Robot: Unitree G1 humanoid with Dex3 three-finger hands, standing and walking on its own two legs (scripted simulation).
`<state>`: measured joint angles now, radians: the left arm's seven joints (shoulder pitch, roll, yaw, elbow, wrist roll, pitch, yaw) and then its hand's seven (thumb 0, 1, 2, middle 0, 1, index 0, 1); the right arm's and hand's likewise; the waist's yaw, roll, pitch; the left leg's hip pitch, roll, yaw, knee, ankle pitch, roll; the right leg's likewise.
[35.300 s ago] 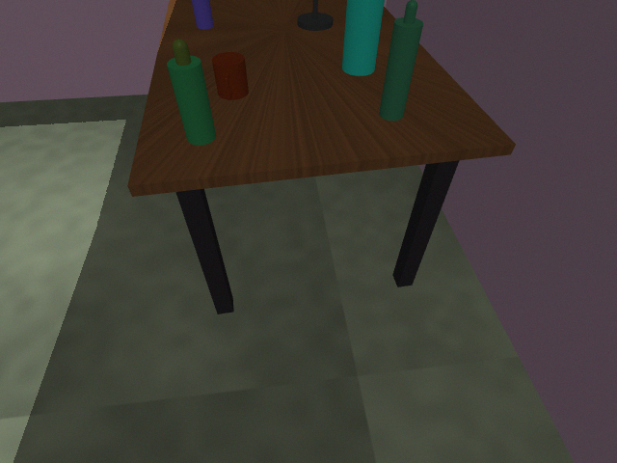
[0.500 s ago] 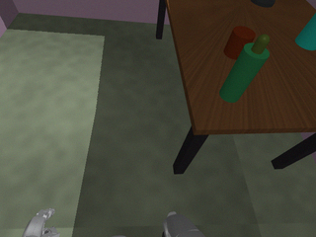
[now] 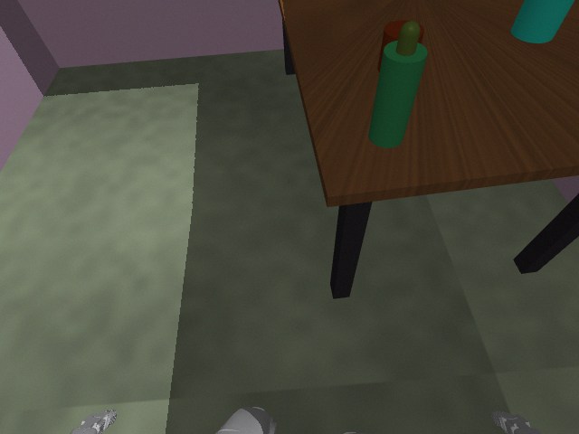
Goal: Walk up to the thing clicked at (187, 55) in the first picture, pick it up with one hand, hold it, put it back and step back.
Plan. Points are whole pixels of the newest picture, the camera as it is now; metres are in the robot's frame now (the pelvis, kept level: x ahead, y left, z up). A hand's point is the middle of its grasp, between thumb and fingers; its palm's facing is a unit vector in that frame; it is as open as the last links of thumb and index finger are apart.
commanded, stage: step back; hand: right
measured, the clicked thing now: (396, 87) +0.68 -0.17 +0.07
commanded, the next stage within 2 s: none
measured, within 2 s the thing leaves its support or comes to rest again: neither
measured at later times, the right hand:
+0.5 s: hand out of the picture -0.03 -0.26 -0.12, palm faces -0.13 +0.88 -0.46, open 7.4 cm
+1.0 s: hand out of the picture -0.20 -0.33 -0.17, palm faces -0.15 +0.91 -0.38, open 7.4 cm
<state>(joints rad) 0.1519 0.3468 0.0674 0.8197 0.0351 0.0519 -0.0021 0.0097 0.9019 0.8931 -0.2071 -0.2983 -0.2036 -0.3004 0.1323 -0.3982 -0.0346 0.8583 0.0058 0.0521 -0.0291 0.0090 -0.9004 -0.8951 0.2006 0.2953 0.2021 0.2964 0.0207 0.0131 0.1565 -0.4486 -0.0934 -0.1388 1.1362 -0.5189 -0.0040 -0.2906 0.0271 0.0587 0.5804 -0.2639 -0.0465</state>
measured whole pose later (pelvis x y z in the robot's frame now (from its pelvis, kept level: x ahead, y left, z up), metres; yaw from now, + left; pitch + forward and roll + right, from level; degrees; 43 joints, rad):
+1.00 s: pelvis -0.30 -0.06 -0.01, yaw +5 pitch -1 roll +1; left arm 0.14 0.36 0.07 0.78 0.04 0.04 0.02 0.01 0.90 0.89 -0.21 -0.30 -0.21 -0.30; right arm 0.20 -0.40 -0.04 0.88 -0.02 0.06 -0.03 0.01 -0.90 -0.90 0.20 0.30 0.20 0.30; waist 0.01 0.03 0.16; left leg -0.36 -0.07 -0.09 0.92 -0.50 -0.03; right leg -0.36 -0.02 -0.03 0.65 -0.27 -0.03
